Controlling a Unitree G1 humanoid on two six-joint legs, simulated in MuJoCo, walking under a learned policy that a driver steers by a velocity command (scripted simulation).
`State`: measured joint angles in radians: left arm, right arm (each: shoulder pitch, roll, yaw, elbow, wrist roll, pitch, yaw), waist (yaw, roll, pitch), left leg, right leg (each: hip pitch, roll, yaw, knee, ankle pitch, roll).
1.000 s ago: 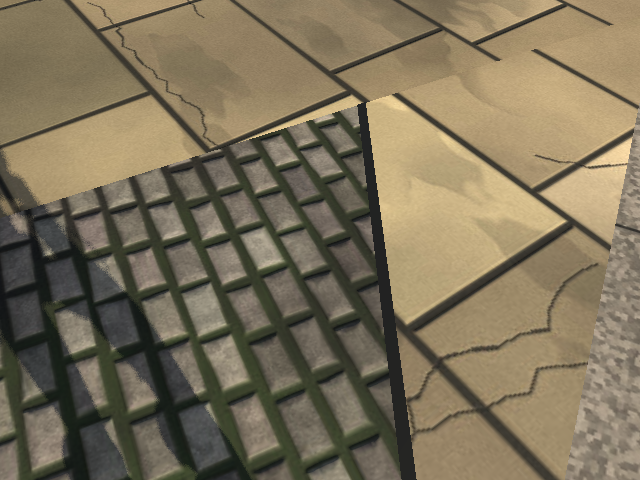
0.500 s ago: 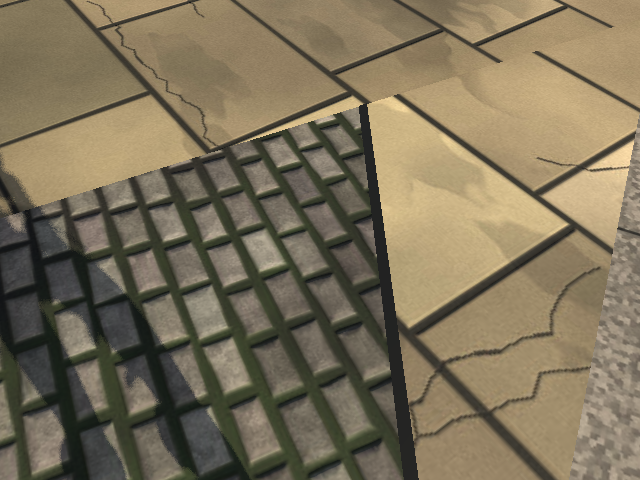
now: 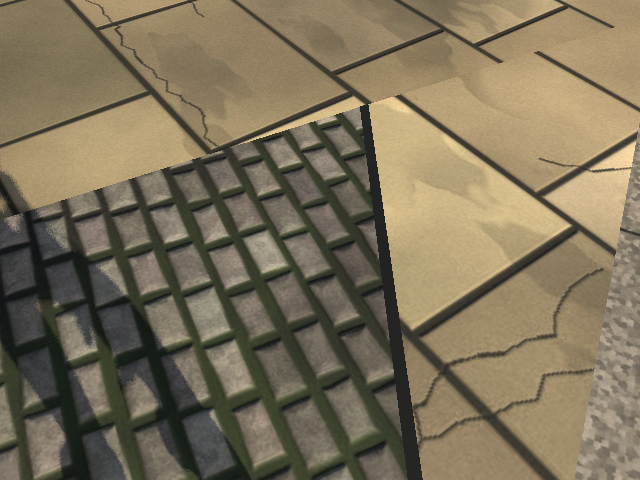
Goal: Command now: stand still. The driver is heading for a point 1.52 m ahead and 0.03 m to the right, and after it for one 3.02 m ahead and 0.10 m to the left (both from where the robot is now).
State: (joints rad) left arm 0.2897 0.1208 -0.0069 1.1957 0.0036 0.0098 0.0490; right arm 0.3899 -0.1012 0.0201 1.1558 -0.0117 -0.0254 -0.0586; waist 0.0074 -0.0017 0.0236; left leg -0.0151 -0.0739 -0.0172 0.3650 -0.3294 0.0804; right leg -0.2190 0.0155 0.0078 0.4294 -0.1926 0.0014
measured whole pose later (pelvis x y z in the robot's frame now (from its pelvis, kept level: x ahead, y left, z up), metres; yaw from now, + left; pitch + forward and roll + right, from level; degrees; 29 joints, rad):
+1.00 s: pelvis +0.43 -0.10 -0.01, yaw -1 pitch +2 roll -1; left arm 0.54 0.17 0.03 1.05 0.00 -0.13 -0.01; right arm 0.03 -0.21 -0.03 0.82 -0.03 -0.07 0.06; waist 0.06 0.02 0.00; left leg -0.80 0.12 0.06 0.78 0.08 0.08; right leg 0.17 0.10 -0.06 0.09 -0.30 -0.08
